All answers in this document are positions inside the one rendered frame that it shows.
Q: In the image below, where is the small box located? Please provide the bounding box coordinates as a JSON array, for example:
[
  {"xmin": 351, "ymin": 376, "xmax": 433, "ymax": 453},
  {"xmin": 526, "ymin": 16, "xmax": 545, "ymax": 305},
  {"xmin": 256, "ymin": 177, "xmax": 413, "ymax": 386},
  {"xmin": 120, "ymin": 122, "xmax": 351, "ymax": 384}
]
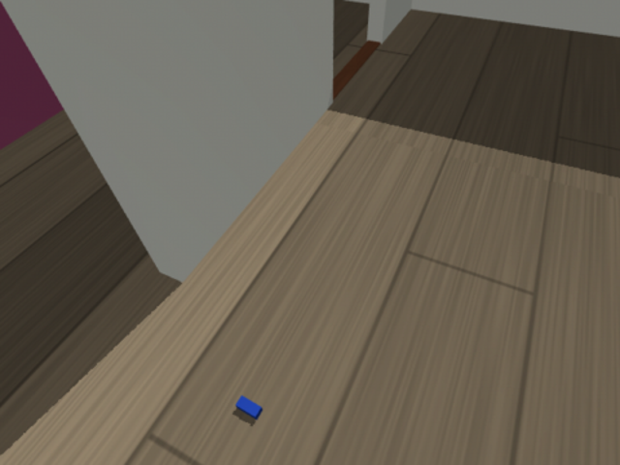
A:
[{"xmin": 235, "ymin": 395, "xmax": 263, "ymax": 419}]

